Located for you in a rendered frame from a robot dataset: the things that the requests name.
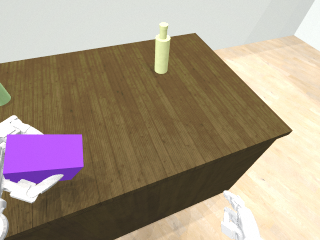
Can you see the table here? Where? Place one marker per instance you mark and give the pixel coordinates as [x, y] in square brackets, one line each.
[153, 144]

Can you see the sponge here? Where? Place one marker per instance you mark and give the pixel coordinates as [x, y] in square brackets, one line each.
[36, 157]

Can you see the robot right hand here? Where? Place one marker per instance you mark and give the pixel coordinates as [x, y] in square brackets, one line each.
[243, 222]

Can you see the robot left hand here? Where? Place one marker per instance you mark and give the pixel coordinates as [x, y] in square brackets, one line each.
[23, 190]

